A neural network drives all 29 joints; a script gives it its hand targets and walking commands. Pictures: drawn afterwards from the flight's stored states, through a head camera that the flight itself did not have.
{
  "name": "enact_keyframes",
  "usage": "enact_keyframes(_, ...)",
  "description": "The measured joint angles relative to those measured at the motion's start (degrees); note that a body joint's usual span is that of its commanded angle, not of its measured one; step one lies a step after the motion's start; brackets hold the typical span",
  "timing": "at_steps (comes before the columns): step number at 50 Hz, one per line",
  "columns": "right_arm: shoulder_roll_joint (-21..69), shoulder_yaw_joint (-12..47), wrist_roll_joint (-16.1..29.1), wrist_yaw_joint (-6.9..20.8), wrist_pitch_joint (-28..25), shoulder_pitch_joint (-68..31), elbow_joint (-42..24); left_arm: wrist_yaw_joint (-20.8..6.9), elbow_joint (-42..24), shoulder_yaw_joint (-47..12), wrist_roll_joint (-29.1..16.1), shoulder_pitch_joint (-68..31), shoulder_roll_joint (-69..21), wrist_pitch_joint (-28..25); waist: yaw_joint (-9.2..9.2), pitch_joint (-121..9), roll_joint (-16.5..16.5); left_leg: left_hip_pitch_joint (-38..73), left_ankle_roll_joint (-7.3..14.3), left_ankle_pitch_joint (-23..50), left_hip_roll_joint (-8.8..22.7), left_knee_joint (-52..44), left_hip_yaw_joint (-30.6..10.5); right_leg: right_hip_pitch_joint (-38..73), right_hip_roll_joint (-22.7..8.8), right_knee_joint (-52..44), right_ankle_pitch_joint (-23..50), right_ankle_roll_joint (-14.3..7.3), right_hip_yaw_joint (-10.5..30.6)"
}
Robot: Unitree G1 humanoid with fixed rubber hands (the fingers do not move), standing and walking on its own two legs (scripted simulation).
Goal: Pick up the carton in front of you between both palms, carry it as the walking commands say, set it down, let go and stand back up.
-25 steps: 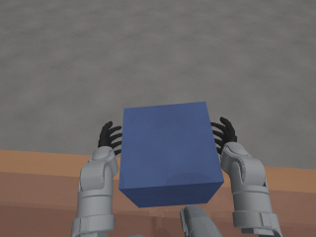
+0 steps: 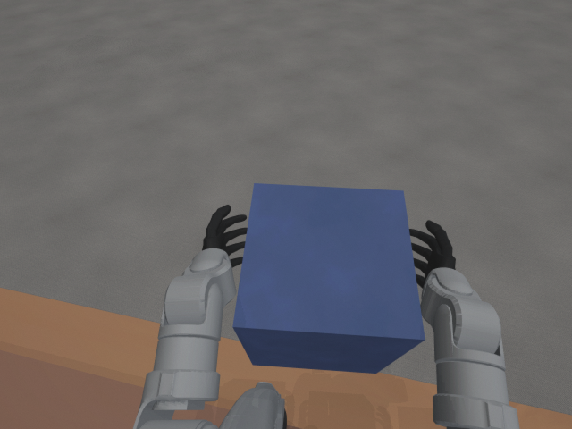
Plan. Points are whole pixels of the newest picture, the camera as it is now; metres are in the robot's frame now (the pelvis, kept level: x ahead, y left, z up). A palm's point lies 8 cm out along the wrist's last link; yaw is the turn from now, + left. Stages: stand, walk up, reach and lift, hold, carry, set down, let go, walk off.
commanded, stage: carry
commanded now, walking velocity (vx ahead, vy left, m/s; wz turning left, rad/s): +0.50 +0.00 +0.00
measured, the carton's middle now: (320, 286) +0.32 +0.01 +0.00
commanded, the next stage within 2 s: none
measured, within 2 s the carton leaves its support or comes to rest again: neither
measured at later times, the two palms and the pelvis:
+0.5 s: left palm (258, 186) +0.68 +0.19 -0.15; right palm (375, 185) +0.70 -0.11 -0.14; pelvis +0.39 +0.01 -0.23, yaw +2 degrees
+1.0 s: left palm (274, 157) +1.09 +0.22 -0.39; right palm (353, 162) +1.08 -0.09 -0.39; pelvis +0.78 +0.07 -0.42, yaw +2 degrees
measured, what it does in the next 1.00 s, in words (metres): goes down: left foot 0.17 m lower, then right foot 0.17 m lower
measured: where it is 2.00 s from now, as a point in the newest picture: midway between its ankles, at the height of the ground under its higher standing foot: (315, 221)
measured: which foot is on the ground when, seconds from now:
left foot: up 0.00-0.04, down 0.06-0.46, up 0.48-0.82, down 0.84-1.00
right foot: down 0.00-0.06, up 0.08-0.44, down 0.46-0.84, up 0.86-1.00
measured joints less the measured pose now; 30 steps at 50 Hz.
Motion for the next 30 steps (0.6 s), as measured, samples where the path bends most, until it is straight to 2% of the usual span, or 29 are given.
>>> enact_keyframes(1, 0.0, 0.6, -0.1, -0.1, -0.2, -0.4, 0.4, -0.2, -0.6, 0.3, 0.1, 0.4, 0.3, 0.0, -1.41, -0.2, -0.1, 2.5, 0.4, 1.5, -0.9, -0.7, 1.7, 0.7, -1.0, 4.8, -0.2, 0.2, -1.0)
enact_keyframes(2, 0.1, 1.6, -0.2, -0.2, -0.1, -1.1, 1.1, -0.6, -1.5, 0.8, 0.2, 1.4, 0.6, 0.0, -3.64, -0.4, 0.3, 6.5, 1.1, 2.6, -1.8, -2.3, 3.5, 0.5, -2.0, 12.6, -0.1, 0.9, -2.2)
enact_keyframes(3, 0.3, 2.7, -0.2, -0.3, 0.3, -2.3, 1.9, -0.9, -2.4, 1.6, 0.6, 2.3, 1.2, -0.1, -6.36, -1.0, 1.0, 10.8, 2.8, -1.6, -2.3, -3.9, 4.9, -1.3, -2.5, 22.5, 3.1, 2.1, -2.7)
enact_keyframes(4, 0.8, 3.6, 0.1, -0.5, 0.4, -3.5, 2.7, -1.0, -2.5, 2.3, 1.3, 2.6, 2.2, -0.6, -9.22, -1.6, 0.7, 12.5, 3.5, -14.7, -3.7, -2.2, 4.6, -4.5, -2.5, 31.6, 4.4, 3.3, -1.5)
enact_keyframes(5, 0.7, 4.9, 0.7, -0.9, 0.5, -4.0, 3.0, -0.8, -1.8, 3.0, 2.4, 2.4, 2.8, -1.2, -11.32, -1.8, 0.4, 13.4, 3.4, -26.9, -5.2, 0.0, 3.8, -8.1, -1.8, 36.6, 6.0, 4.0, 0.6)
enact_keyframes(6, 0.2, 6.0, 1.1, -1.9, 0.6, -4.2, 3.3, -0.5, -1.1, 3.5, 3.5, 2.3, 2.8, -1.4, -12.75, -1.8, 0.4, 14.5, 2.9, -36.9, -6.3, 1.1, 2.5, -11.9, -1.3, 37.4, 8.0, 4.4, 2.4)
enact_keyframes(7, -0.2, 6.7, 1.8, -2.8, 0.7, -4.0, 3.6, -0.4, -0.4, 4.2, 4.4, 2.0, 2.6, -1.5, -13.96, -1.6, -0.5, 14.0, 1.9, -41.3, -7.6, 3.6, 2.4, -15.6, -2.1, 35.2, 10.0, 4.6, 4.0)
enact_keyframes(9, -1.1, 7.2, 3.5, -3.3, 1.2, -3.7, 4.7, -0.6, 0.6, 5.7, 5.6, 2.2, 1.2, -1.3, -14.6, -0.5, -1.6, 12.6, 3.4, -43.8, -8.7, 9.5, 3.3, -22.1, -3.6, 26.1, 15.6, 5.0, 6.9)
enact_keyframes(12, -1.3, 6.6, 4.9, -3.0, 0.7, -3.3, 6.5, -1.8, 0.4, 6.8, 5.8, 3.9, -0.5, -1.3, -13.36, 1.0, -2.2, 13.1, 3.7, -49.5, -8.7, 15.1, 3.7, -27.7, -6.1, 9.2, 26.5, 5.8, 7.6)
enact_keyframes(15, -0.4, 5.5, 4.5, -1.7, -0.9, -3.7, 7.1, -2.6, -1.4, 6.5, 4.8, 5.2, -0.6, -2.0, -11.69, 1.7, -2.8, 13.8, 3.3, -56.4, -8.7, 20.7, 2.9, -30.4, -7.9, -2.8, 46.6, 5.1, 7.1)
enact_keyframes(17, 0.5, 5.3, 3.7, -1.0, -2.2, -3.7, 6.7, -2.8, -2.9, 5.9, 4.3, 6.0, 0.0, -2.6, -10.61, 1.8, -3.8, 15.2, 3.1, -61.5, -8.9, 24.3, 2.5, -28.9, -8.6, -14.0, 57.3, 5.3, 6.2)
enact_keyframes(19, 1.5, 5.3, 2.8, -0.6, -3.1, -3.1, 5.8, -2.8, -4.2, 5.2, 3.5, 6.9, 0.9, -3.0, -9.85, 1.3, -4.8, 17.5, 2.7, -66.9, -9.1, 27.5, 2.2, -25.0, -8.5, -25.1, 64.0, 5.6, 4.5)
enact_keyframes(21, 1.8, 4.8, 2.3, -0.2, -3.4, -2.0, 4.2, -2.7, -4.3, 4.0, 2.6, 6.6, 1.4, -3.2, -8.26, 0.5, -4.8, 19.5, 2.5, -69.6, -8.2, 32.9, 2.8, -20.7, -7.5, -27.8, 68.3, 5.1, 1.3)
enact_keyframes(22, 1.5, 4.5, 2.1, -0.1, -3.4, -1.1, 3.1, -2.5, -4.2, 3.0, 2.1, 6.1, 1.4, -3.0, -6.63, 0.1, -4.7, 20.0, 2.3, -67.2, -7.3, 37.5, 3.5, -17.5, -6.6, -28.7, 67.4, 4.9, -0.8)
enact_keyframes(23, 1.0, 3.9, 1.9, -0.3, -3.5, -0.1, 2.0, -2.4, -3.9, 1.8, 1.7, 5.2, 1.4, -2.5, -4.37, -0.2, -5.0, 19.0, 2.3, -64.6, -6.6, 45.6, 4.4, -13.1, -6.0, -31.0, 65.0, 3.7, -2.8)
enact_keyframes(25, -0.5, 3.3, 1.7, -1.1, -3.5, 0.4, 1.2, -1.5, -3.2, -0.8, 1.4, 3.0, 1.0, -2.0, -0.23, -1.6, -4.7, 12.5, -0.3, -60.2, -6.3, 62.4, 3.3, -8.0, -4.0, -29.9, 40.6, 0.8, -2.9)
enact_keyframes(26, -0.8, 2.8, 1.2, -1.5, -3.4, -0.1, 1.4, -0.7, -2.9, -1.4, 1.3, 2.2, 1.1, -1.8, 1.07, -2.1, -5.0, 8.6, -1.0, -59.7, -6.7, 65.7, 2.3, -6.9, -2.9, -29.0, 30.2, 0.1, -1.4)
enact_keyframes(27, -1.0, 2.4, 0.6, -1.9, -3.1, -0.7, 1.5, 0.2, -2.7, -1.9, 0.8, 1.7, 1.5, -1.5, 2.08, -2.1, -5.0, 4.8, -1.2, -57.9, -6.6, 65.0, 1.3, -6.4, -2.1, -27.4, 28.1, -0.8, -0.1)
enact_keyframes(28, -1.2, 2.1, 0.2, -2.3, -2.7, -1.1, 1.8, 1.0, -2.6, -2.5, -0.1, 1.9, 1.8, -1.4, 2.74, -1.7, -3.8, 1.8, -1.2, -56.0, -5.5, 61.4, -0.4, -7.0, -0.9, -23.4, 23.8, -0.7, -0.2)
enact_keyframes(30, -0.2, 1.1, -0.2, -2.4, -1.9, -0.3, 2.0, 2.0, -2.2, -3.2, -1.5, 2.9, 2.4, -0.6, 3.22, -1.1, -2.6, -2.4, -1.9, -49.5, -3.1, 48.4, -2.9, -6.8, 0.2, -17.8, 16.7, 0.0, -0.4)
